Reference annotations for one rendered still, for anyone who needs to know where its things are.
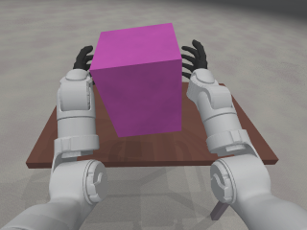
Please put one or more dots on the table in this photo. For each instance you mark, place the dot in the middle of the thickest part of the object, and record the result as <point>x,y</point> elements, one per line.
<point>183,148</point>

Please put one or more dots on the robot left hand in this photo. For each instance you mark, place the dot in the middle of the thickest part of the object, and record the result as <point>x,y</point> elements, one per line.
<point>82,59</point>

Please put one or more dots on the robot left upper arm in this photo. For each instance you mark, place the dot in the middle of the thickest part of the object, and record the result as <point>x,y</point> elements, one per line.
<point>75,189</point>

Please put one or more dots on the carton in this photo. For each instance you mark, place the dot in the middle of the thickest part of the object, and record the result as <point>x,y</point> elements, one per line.
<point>138,74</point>

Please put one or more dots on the left robot forearm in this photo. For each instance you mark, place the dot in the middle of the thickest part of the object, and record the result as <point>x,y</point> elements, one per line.
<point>76,114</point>

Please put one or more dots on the robot right upper arm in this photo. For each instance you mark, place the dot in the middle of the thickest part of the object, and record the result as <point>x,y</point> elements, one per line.
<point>242,182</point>

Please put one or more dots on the robot right hand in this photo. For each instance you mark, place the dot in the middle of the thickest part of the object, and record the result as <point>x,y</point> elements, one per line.
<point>199,59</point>

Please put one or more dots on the right robot forearm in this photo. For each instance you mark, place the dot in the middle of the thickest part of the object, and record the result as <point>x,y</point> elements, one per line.
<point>225,135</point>

